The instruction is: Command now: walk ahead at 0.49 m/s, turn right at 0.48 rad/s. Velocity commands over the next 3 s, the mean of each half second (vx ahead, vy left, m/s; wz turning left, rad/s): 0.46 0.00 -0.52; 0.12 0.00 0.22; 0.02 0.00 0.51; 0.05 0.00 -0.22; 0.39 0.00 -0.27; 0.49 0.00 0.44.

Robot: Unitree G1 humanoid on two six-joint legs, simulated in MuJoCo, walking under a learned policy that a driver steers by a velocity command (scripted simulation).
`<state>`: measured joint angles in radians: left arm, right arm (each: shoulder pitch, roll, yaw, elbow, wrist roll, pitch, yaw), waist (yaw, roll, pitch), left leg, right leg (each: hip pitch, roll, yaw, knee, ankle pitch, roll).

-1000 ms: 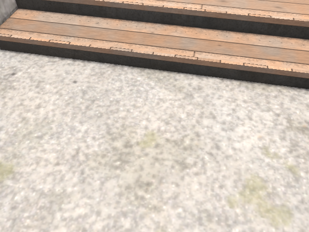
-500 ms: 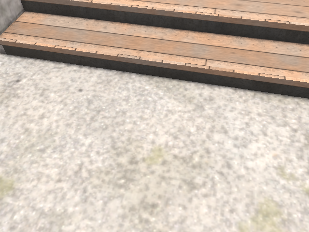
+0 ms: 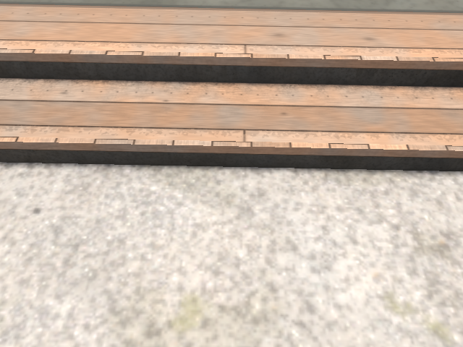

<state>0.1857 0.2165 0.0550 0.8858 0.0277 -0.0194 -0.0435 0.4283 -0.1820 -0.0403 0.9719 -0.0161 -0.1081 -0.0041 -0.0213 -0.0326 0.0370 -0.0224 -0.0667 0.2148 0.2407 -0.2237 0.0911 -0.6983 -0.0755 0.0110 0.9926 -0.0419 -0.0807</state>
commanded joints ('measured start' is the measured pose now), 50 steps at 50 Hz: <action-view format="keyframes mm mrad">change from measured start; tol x32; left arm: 1 -100 1 -10 -76 0 -10 -11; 50 13 113 1 -62 -2 59 83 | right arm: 1 23 -92 -9 -33 1 -15 -12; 50 -152 -227 -59 -160 1 119 -2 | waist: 1 4 77 75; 14 136 -133 -296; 50 3 146 -85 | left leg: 1 -57 277 -82 -118 346 27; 11 125 337 46 435 1041 20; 14 -680 24 -135 1272 -326 -68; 35 -309 31 -159 290 104 15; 38 170 471 -725 224 1200 318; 42 -215 281 -562 33 369 208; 50 -231 188 -602 -21 -72 120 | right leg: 1 -9 4 -50 -147 100 8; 11 395 186 -193 -421 -210 -143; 14 1034 -288 771 -692 -291 -408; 23 531 -18 137 -697 699 -175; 35 740 -73 28 -450 816 -44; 37 531 73 -49 17 231 4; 38 264 244 -52 303 -585 50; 50 206 100 39 -30 -331 122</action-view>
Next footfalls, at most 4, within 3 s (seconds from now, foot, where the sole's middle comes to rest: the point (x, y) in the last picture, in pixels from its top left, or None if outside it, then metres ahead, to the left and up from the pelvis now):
0.24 right None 0.28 -0.09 -0.78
0.72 left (244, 334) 0.54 -0.03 -0.78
1.28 right None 0.46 -0.19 -0.78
1.68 left None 0.40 0.02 -0.78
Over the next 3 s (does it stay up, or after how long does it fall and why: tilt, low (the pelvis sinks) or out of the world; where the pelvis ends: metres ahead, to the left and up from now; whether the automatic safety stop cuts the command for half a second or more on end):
stays up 0.88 -0.21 -0.01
